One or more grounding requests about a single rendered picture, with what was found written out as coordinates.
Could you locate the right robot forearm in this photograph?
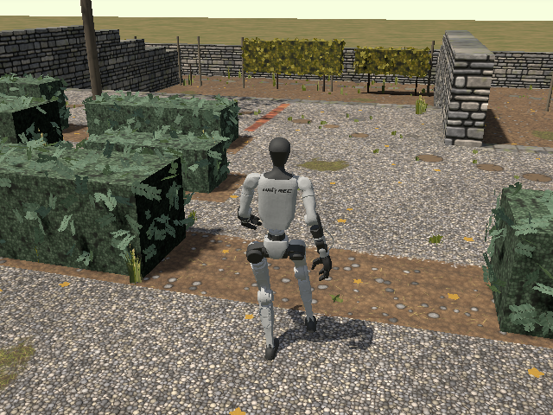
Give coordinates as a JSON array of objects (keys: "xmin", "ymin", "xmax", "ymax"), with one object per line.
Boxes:
[{"xmin": 310, "ymin": 213, "xmax": 329, "ymax": 258}]

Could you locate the left robot forearm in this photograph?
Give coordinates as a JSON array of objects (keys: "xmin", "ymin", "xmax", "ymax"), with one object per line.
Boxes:
[{"xmin": 238, "ymin": 206, "xmax": 250, "ymax": 223}]

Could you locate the right robot upper arm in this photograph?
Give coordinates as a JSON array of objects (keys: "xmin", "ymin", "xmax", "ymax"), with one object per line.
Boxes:
[{"xmin": 296, "ymin": 176, "xmax": 318, "ymax": 226}]

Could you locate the left robot upper arm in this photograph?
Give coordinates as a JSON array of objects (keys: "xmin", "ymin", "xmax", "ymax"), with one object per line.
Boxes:
[{"xmin": 238, "ymin": 173, "xmax": 261, "ymax": 218}]

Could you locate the robot right hand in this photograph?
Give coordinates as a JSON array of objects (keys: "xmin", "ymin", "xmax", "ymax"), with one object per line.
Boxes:
[{"xmin": 311, "ymin": 255, "xmax": 332, "ymax": 281}]

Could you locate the robot left hand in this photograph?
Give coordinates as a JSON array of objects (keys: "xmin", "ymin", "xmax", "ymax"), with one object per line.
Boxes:
[{"xmin": 241, "ymin": 214, "xmax": 262, "ymax": 230}]

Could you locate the robot right shin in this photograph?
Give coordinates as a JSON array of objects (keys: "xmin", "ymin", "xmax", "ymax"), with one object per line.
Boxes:
[{"xmin": 298, "ymin": 265, "xmax": 314, "ymax": 322}]

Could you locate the robot right foot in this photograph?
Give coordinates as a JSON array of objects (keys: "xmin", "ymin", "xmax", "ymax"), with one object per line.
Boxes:
[{"xmin": 305, "ymin": 316, "xmax": 317, "ymax": 333}]

